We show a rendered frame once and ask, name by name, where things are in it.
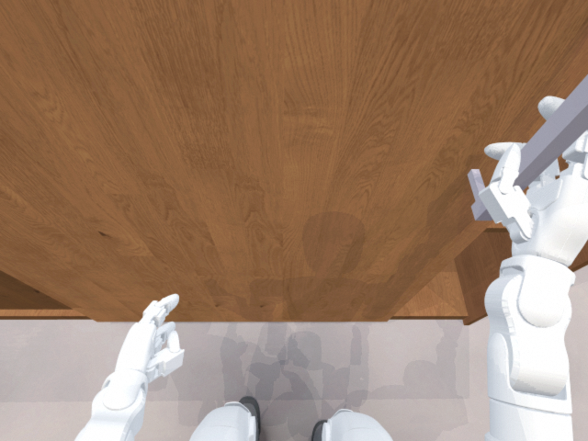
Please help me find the wardrobe door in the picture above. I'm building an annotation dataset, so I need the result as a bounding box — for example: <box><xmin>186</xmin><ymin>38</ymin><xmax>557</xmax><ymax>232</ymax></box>
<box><xmin>0</xmin><ymin>0</ymin><xmax>588</xmax><ymax>322</ymax></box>
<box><xmin>0</xmin><ymin>270</ymin><xmax>73</xmax><ymax>310</ymax></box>

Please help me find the robot left forearm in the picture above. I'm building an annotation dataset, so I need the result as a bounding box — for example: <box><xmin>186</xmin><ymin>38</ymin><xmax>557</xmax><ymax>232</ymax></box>
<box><xmin>74</xmin><ymin>369</ymin><xmax>148</xmax><ymax>441</ymax></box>

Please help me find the robot right forearm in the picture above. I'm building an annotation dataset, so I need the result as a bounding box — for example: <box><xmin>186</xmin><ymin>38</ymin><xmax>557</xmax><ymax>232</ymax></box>
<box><xmin>484</xmin><ymin>254</ymin><xmax>576</xmax><ymax>441</ymax></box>

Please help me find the left robot foot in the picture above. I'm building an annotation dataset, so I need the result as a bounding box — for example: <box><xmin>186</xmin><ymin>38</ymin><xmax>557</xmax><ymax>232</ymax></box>
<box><xmin>239</xmin><ymin>396</ymin><xmax>260</xmax><ymax>441</ymax></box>

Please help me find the robot left hand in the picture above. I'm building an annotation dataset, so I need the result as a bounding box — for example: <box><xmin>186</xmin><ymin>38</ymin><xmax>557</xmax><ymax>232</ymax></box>
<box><xmin>115</xmin><ymin>294</ymin><xmax>185</xmax><ymax>383</ymax></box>

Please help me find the handle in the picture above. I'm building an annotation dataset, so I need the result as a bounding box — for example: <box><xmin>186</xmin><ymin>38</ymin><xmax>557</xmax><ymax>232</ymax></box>
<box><xmin>468</xmin><ymin>74</ymin><xmax>588</xmax><ymax>221</ymax></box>

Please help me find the robot right hand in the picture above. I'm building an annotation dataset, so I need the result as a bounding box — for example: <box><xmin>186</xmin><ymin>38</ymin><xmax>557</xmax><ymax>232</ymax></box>
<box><xmin>479</xmin><ymin>96</ymin><xmax>588</xmax><ymax>267</ymax></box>

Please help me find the robot left shin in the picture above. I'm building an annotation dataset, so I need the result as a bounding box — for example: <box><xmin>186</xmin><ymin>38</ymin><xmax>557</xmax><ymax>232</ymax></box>
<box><xmin>224</xmin><ymin>401</ymin><xmax>249</xmax><ymax>413</ymax></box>

